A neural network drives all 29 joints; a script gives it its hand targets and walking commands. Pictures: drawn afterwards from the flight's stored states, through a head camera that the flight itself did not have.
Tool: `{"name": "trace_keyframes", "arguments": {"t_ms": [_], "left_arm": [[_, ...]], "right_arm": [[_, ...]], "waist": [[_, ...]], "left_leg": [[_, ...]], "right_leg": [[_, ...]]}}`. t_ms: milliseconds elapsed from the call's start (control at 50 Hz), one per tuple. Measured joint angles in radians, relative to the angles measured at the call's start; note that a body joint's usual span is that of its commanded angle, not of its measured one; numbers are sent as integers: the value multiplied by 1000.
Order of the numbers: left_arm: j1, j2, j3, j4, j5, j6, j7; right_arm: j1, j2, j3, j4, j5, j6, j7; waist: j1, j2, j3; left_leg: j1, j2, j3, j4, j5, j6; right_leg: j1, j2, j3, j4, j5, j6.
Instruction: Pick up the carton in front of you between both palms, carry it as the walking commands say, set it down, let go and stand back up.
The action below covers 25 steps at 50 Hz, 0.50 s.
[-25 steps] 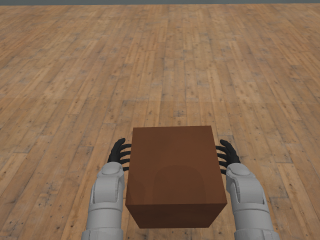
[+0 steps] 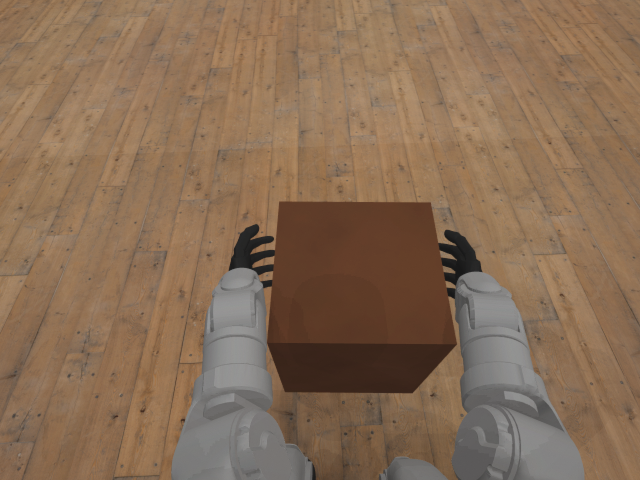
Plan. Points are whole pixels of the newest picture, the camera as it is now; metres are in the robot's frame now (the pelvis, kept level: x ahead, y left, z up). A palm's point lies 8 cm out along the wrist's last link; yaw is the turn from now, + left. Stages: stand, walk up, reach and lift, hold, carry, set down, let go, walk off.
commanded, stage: set down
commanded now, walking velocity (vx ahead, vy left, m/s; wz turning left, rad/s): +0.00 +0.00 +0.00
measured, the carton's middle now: (351, 305) +0.36 +0.00 -0.07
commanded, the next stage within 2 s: none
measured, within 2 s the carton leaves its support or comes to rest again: neither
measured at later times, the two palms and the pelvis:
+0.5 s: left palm (269, 317) +0.38 +0.14 -0.18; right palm (431, 304) +0.42 -0.15 -0.19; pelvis -0.01 -0.02 -0.12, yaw +0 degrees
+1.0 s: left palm (276, 335) +0.41 +0.15 -0.34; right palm (410, 321) +0.46 -0.15 -0.35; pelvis -0.04 -0.02 -0.25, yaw -2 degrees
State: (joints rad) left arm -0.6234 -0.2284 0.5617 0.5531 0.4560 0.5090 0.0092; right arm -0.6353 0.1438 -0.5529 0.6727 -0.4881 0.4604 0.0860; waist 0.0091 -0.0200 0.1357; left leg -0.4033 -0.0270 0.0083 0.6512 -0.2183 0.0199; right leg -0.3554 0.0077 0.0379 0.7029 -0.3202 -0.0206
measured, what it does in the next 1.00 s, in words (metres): lowers itself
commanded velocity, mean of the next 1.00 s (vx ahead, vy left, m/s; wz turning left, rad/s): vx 0.00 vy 0.00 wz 0.00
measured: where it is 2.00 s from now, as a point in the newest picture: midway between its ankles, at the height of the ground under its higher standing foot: outside the picture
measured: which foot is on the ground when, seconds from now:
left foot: down 0.00-1.00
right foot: down 0.00-1.00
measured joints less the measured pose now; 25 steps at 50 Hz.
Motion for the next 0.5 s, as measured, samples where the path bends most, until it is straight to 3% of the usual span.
{"name": "trace_keyframes", "arguments": {"t_ms": [120, 240, 360, 500], "left_arm": [[-8, -18, -12, -27, -30, -163, 24], [20, -3, -96, -82, -143, -298, 69], [34, 33, -150, -132, -244, -316, 93], [-37, 44, -76, -89, -222, -265, 70]], "right_arm": [[-39, -45, 38, 2, 37, -144, 3], [-45, -103, 142, -22, 172, -264, -22], [-53, -133, 235, -51, 302, -272, -68], [-135, -118, 188, 7, 274, -217, -74]], "waist": [[2, 10, 21], [9, 8, -18], [17, -7, -161], [34, -10, -274]], "left_leg": [[-285, 5, 9, 108, -5, 2], [-624, 14, 10, 267, -34, -5], [-908, 25, 5, 444, -93, -19], [-1087, 32, -17, 593, -148, -38]], "right_leg": [[-290, 6, 9, 113, -4, 19], [-630, 18, 7, 278, -36, 27], [-916, 33, 0, 460, -97, 16], [-1090, 44, -23, 607, -157, -3]]}}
